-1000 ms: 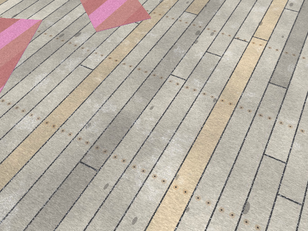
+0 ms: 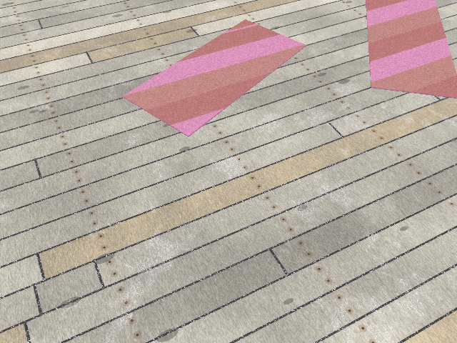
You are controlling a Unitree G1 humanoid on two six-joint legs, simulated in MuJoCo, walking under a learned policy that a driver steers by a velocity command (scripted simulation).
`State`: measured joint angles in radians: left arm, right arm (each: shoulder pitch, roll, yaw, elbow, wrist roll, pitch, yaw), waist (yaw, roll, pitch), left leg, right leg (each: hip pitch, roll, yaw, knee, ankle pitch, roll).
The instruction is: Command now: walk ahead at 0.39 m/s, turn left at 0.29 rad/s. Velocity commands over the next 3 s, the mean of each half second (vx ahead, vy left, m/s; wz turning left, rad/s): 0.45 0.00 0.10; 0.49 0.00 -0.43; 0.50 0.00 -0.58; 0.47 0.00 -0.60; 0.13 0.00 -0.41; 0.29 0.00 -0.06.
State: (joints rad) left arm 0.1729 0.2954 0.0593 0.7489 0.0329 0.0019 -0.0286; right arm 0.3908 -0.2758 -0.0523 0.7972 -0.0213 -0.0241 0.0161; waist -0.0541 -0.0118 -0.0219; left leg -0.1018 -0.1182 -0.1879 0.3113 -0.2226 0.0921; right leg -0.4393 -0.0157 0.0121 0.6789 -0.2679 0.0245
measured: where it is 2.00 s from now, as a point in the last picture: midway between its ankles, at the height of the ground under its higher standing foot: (296, 214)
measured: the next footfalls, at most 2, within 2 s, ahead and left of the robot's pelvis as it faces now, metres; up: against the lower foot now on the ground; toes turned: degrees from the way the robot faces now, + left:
right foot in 0.10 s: +0.12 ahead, -0.12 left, +0.00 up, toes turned +2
left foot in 0.58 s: +0.44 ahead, +0.08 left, +0.00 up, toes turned -1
